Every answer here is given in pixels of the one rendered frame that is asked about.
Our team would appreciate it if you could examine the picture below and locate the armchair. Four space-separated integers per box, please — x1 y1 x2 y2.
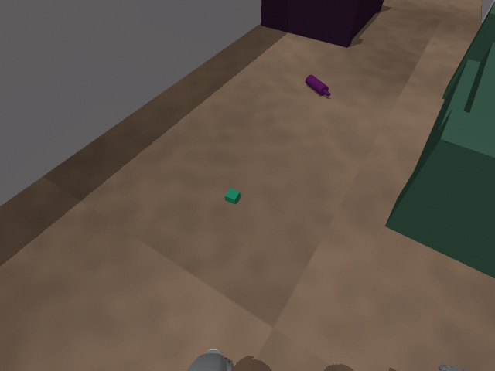
261 0 384 48

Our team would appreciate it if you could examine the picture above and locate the sofa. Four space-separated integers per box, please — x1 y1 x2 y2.
385 2 495 278

